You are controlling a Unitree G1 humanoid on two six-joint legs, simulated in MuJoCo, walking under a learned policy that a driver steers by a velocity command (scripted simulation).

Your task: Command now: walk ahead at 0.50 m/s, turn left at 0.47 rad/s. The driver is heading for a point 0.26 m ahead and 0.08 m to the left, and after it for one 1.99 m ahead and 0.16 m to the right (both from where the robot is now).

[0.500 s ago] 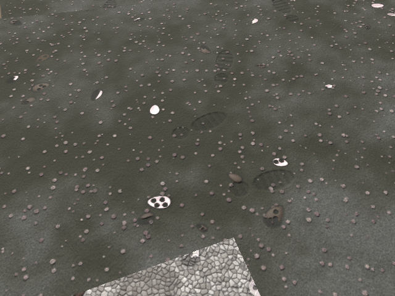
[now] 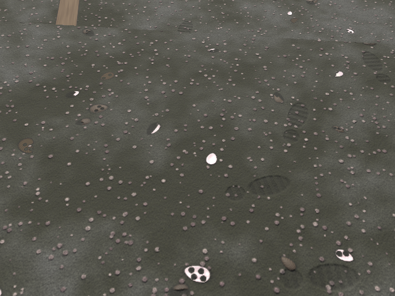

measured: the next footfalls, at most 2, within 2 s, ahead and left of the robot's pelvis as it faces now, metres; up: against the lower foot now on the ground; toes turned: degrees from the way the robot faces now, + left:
left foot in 0.02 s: +0.18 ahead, +0.10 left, +0.00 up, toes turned +3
right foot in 0.48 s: +0.40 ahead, -0.04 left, +0.00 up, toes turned +21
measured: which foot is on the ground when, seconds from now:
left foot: up 0.00-0.00, down 0.02-0.48, up 0.50-0.82, down 0.84-1.00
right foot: down 0.00-0.00, up 0.02-0.46, down 0.48-0.84, up 0.86-1.00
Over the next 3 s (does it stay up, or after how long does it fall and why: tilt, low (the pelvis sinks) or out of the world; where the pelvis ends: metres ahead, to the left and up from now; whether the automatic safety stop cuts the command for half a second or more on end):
stays up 0.66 -0.06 0.03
